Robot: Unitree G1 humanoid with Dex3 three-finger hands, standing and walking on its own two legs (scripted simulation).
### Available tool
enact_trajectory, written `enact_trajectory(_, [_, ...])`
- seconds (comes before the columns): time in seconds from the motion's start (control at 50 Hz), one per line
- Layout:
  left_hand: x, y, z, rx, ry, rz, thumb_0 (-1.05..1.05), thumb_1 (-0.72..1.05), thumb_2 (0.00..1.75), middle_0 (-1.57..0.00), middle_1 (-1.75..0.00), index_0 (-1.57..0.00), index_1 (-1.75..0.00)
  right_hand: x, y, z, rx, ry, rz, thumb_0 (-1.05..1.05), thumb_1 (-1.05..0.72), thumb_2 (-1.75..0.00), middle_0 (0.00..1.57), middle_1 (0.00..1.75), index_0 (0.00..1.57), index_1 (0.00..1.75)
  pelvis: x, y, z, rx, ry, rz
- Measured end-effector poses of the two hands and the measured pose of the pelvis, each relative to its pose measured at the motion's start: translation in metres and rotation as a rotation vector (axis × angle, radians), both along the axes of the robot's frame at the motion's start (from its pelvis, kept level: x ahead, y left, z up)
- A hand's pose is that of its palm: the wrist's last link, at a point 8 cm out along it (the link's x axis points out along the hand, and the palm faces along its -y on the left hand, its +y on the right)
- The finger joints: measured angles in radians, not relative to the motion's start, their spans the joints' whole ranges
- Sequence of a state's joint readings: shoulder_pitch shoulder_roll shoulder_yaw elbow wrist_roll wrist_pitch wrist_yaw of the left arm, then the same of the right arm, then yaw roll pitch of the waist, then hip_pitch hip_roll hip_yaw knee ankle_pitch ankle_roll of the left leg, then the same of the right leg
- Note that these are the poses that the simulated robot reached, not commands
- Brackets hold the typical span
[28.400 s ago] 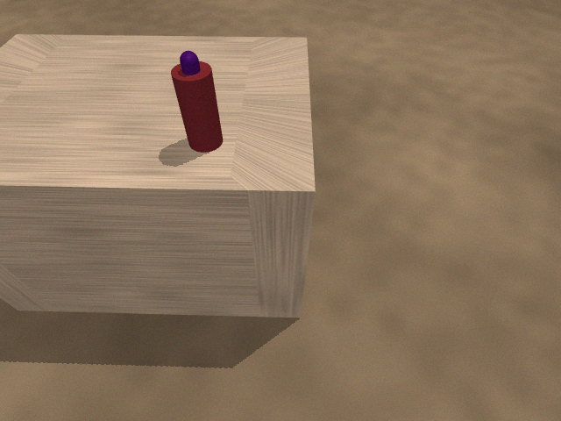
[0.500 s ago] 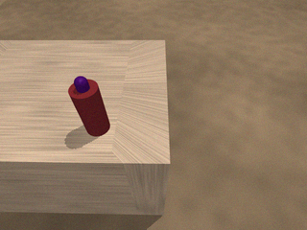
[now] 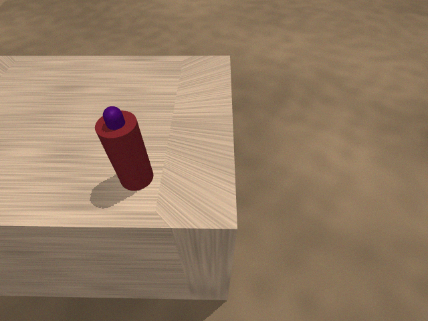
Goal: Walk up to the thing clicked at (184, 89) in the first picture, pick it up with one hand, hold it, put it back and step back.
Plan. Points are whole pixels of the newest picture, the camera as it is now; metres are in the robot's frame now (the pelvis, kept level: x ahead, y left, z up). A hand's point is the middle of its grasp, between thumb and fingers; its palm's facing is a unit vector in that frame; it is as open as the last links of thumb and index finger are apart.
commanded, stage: stand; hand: left
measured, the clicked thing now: (125, 147) +0.47 +0.22 +0.03
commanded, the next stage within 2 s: step back in 0.08 s
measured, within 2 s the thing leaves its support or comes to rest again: neither
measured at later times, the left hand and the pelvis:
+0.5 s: hand out of the picture +0.08 +0.33 -0.18, palm faces -0.02 -0.94 -0.35, open 7.4 cm; pelvis -0.07 +0.06 -0.02, yaw +1 degrees
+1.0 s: hand out of the picture -0.08 +0.31 -0.15, palm faces -0.06 -0.91 -0.40, open 7.4 cm; pelvis -0.18 +0.05 -0.02, yaw -4 degrees
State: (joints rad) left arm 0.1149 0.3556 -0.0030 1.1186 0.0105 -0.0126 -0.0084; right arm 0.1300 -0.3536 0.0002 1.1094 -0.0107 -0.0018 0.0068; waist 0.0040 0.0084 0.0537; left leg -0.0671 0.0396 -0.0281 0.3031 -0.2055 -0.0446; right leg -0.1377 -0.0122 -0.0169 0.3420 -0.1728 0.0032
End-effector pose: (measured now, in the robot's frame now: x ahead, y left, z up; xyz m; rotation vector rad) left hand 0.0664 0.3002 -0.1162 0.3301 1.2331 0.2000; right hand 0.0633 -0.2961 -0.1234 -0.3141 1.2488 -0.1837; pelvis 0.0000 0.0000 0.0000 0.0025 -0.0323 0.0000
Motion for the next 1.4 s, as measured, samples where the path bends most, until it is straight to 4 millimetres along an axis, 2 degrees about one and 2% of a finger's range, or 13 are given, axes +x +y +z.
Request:
enact_trajectory(0.1, [0.000, 0.000, -0.001, -0.003, -0.002, 0.007, 0.01, 0.90, 0.90, -0.20, -0.30, -0.20, -0.30, -0.001, -0.001, 0.000, 0.000, 0.001, -0.006, 0.00, -0.91, -0.90, 0.20, 0.30, 0.20, 0.30, -0.001, 0.000, -0.001, -0.001, 0.002, 0.001])
enact_trajectory(0.26, [0.000, 0.024, -0.007, 0.024, -0.034, 0.003, 0.01, 0.90, 0.89, -0.20, -0.30, -0.20, -0.30, -0.010, -0.004, -0.001, -0.051, -0.001, -0.018, 0.00, -0.91, -0.90, 0.20, 0.30, 0.20, 0.30, -0.032, 0.018, -0.011, 0.001, 0.006, 0.004])
enact_trajectory(0.38, [0.013, 0.057, -0.028, 0.018, -0.099, -0.036, 0.01, 0.90, 0.89, -0.20, -0.30, -0.20, -0.30, -0.047, 0.013, -0.002, -0.124, 0.031, -0.006, 0.00, -0.91, -0.90, 0.20, 0.30, 0.20, 0.30, -0.054, 0.048, -0.029, -0.013, 0.020, 0.026])
enact_trajectory(0.46, [0.010, 0.068, -0.032, 0.007, -0.106, -0.025, 0.01, 0.90, 0.90, -0.20, -0.30, -0.20, -0.30, -0.078, 0.034, 0.005, -0.121, 0.083, -0.007, 0.00, -0.91, -0.90, 0.20, 0.30, 0.20, 0.30, -0.069, 0.060, -0.025, -0.019, 0.011, 0.022])
enact_trajectory(0.54, [-0.010, 0.072, -0.030, -0.009, -0.073, -0.033, 0.01, 0.90, 0.90, -0.20, -0.30, -0.20, -0.30, -0.093, 0.049, 0.014, -0.121, 0.076, -0.025, 0.00, -0.91, -0.90, 0.20, 0.30, 0.20, 0.30, -0.078, 0.067, -0.015, -0.027, 0.022, -0.002])
enact_trajectory(0.68, [-0.056, 0.077, -0.028, 0.001, 0.005, -0.064, 0.01, 0.90, 0.90, -0.20, -0.30, -0.20, -0.30, -0.095, 0.061, 0.013, -0.102, -0.041, -0.043, 0.00, -0.90, -0.90, 0.20, 0.30, 0.20, 0.30, -0.101, 0.074, -0.015, -0.023, 0.013, -0.054])
enact_trajectory(0.78, [-0.081, 0.074, -0.023, 0.021, 0.004, -0.083, 0.01, 0.90, 0.90, -0.20, -0.30, -0.20, -0.30, -0.105, 0.056, 0.003, -0.076, -0.100, -0.036, 0.00, -0.90, -0.90, 0.20, 0.30, 0.20, 0.30, -0.125, 0.068, -0.021, -0.016, 0.003, -0.084])
enact_trajectory(0.86, [-0.104, 0.065, -0.018, 0.042, -0.020, -0.086, 0.01, 0.90, 0.90, -0.20, -0.30, -0.20, -0.30, -0.117, 0.042, -0.008, -0.053, -0.135, -0.039, 0.00, -0.90, -0.90, 0.20, 0.30, 0.20, 0.30, -0.146, 0.058, -0.028, -0.013, -0.003, -0.097])
enact_trajectory(0.96, [-0.138, 0.055, -0.001, 0.046, -0.045, -0.069, 0.01, 0.90, 0.89, -0.20, -0.30, -0.20, -0.30, -0.140, 0.032, -0.007, -0.042, -0.121, -0.044, 0.00, -0.91, -0.90, 0.20, 0.30, 0.20, 0.30, -0.168, 0.050, -0.020, 0.011, -0.007, -0.079])
enact_trajectory(1.06, [-0.152, 0.054, 0.007, 0.056, -0.091, -0.062, 0.01, 0.90, 0.89, -0.20, -0.30, -0.20, -0.30, -0.171, 0.028, -0.004, -0.061, -0.085, -0.011, 0.00, -0.91, -0.90, 0.20, 0.30, 0.20, 0.30, -0.190, 0.051, -0.016, 0.017, 0.008, -0.050])
enact_trajectory(1.22, [-0.170, 0.069, -0.012, 0.021, -0.192, -0.054, 0.01, 0.90, 0.89, -0.20, -0.30, -0.20, -0.30, -0.223, 0.042, -0.005, -0.109, -0.028, 0.043, 0.00, -0.91, -0.90, 0.20, 0.30, 0.20, 0.30, -0.237, 0.065, -0.030, 0.022, -0.005, 0.014])
enact_trajectory(1.3, [-0.196, 0.071, -0.014, 0.003, -0.153, -0.028, 0.01, 0.90, 0.89, -0.20, -0.30, -0.20, -0.30, -0.246, 0.052, 0.006, -0.096, -0.035, 0.048, 0.00, -0.91, -0.90, 0.20, 0.30, 0.20, 0.30, -0.259, 0.066, -0.022, -0.011, -0.006, 0.015])
enact_trajectory(1.4, [-0.237, 0.071, -0.014, 0.003, -0.117, -0.021, 0.01, 0.90, 0.90, -0.20, -0.30, -0.20, -0.30, -0.263, 0.050, 0.018, -0.108, -0.077, 0.044, 0.00, -0.90, -0.90, 0.20, 0.30, 0.20, 0.30, -0.285, 0.061, -0.016, -0.027, 0.005, -0.013])
